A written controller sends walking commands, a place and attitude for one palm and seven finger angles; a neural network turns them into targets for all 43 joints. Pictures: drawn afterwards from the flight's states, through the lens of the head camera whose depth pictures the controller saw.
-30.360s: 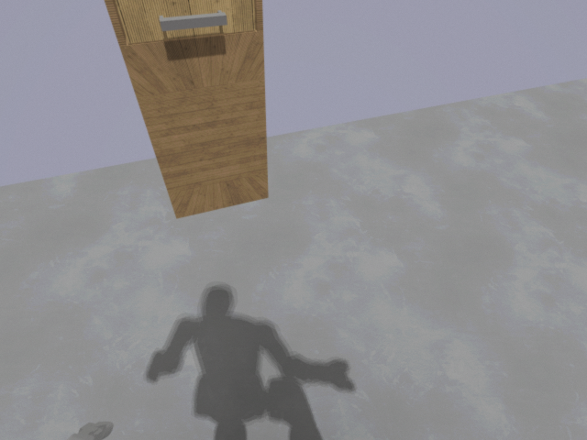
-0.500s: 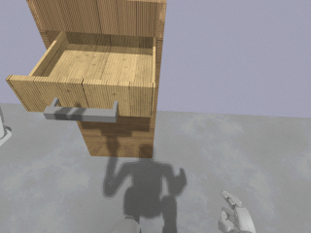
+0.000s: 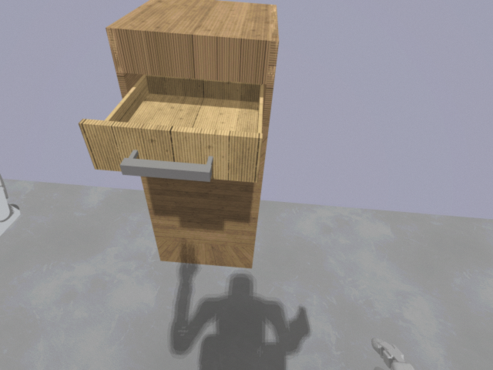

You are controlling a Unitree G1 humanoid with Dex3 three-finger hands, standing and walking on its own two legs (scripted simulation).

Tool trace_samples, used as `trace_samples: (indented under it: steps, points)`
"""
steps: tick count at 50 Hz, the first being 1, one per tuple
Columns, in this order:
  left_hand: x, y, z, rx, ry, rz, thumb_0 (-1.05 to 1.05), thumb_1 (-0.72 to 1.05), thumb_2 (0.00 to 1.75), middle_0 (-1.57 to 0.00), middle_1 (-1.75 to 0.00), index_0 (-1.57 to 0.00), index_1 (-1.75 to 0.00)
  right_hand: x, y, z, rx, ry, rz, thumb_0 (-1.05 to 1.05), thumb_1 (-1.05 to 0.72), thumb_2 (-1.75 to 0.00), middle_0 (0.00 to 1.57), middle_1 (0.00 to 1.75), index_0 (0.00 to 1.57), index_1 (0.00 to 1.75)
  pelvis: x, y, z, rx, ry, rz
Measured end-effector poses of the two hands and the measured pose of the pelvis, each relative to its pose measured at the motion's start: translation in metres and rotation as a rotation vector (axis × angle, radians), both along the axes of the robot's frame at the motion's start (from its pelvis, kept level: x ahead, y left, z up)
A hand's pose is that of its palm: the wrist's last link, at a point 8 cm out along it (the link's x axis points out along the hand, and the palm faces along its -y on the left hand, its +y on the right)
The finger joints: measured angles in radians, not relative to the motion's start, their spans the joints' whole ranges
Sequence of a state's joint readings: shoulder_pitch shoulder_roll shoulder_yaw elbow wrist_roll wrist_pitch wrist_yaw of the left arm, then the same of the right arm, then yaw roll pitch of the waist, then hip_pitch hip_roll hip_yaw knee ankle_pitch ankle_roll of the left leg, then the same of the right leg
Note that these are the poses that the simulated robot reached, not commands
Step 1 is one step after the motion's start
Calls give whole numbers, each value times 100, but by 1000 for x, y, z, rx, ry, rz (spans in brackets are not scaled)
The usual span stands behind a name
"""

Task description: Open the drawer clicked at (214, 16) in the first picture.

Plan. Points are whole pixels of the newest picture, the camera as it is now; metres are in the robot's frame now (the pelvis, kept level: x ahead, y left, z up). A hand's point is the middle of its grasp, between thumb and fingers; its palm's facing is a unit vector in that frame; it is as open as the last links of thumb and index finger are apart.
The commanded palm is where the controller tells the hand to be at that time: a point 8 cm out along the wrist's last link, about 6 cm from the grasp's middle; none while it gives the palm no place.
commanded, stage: stop stepping back and stand still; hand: left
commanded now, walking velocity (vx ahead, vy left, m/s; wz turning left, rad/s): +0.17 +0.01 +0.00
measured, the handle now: (169, 163) +0.50 +0.21 +0.08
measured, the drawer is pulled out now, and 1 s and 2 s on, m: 0.27 0.27 0.27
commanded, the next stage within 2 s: let the arm hang, fingers relaxed in 0.28 s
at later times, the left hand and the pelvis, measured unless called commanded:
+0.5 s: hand (71, 274) +0.21 +0.27 +0.10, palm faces +0.34 -0.81 -0.47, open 7.4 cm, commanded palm none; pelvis -0.01 +0.01 -0.02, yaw +4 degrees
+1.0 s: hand out of the picture -0.10 +0.22 -0.16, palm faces +0.11 -0.97 -0.22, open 7.3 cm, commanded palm none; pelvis -0.01 +0.04 +0.01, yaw +4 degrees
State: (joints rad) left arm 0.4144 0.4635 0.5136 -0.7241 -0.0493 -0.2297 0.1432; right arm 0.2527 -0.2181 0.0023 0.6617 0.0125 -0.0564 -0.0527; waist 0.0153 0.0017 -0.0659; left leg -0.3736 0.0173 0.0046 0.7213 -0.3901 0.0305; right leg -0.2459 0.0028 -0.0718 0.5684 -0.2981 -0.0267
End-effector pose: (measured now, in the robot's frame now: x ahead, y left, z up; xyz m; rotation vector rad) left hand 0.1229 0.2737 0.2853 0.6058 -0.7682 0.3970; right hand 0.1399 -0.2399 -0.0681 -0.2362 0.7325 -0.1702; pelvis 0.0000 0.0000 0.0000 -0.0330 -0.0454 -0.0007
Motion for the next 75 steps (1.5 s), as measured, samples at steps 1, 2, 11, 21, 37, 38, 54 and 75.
trace_samples:
  steps: [1,2,11,21,37,38,54,75]
  points:
    - [0,6,-2,-23,-23,9,1,89,90,-22,-30,-21,-30,-1,-1,-2,-10,-3,-2,1,-90,-90,20,30,21,30,-2,2,-3,-9,4,9]
    - [2,11,-5,-50,-35,17,1,89,90,-22,-30,-21,-30,-3,-1,-4,-14,-5,-7,1,-90,-90,20,30,21,30,-5,4,-6,-9,1,17]
    - [9,-5,-29,-67,146,16,1,89,90,-21,-30,-20,-30,-22,12,-7,84,-37,-2,1,-90,-90,20,30,21,30,-18,-10,-4,33,22,13]
    - [9,4,-20,-2,168,46,1,89,90,-22,-30,-21,-30,-23,-3,-15,41,68,36,1,-90,-90,20,30,21,30,-11,0,6,44,44,42]
    - [-135,-21,-436,-894,1902,335,-4,104,89,-21,-30,-20,-30,-101,36,-68,42,525,6,1,-91,-90,20,30,20,30,-12,22,-7,8,0,89]
    - [-149,-18,-435,-906,1941,359,-4,104,89,-21,-30,-20,-30,-110,38,-66,36,565,0,1,-92,-90,20,30,20,30,-12,24,-4,8,5,88]
    - [-212,-14,-410,-886,2164,477,1,92,90,-20,-29,-20,-30,-153,66,-68,116,713,-58,1,-91,-90,20,30,20,30,-8,39,13,25,11,67]
    - [-143,-32,-419,-851,2033,353,1,92,90,-20,-29,-20,-30,-163,64,-71,149,723,-100,0,-91,-90,20,30,20,30,-3,28,13,26,0,58]
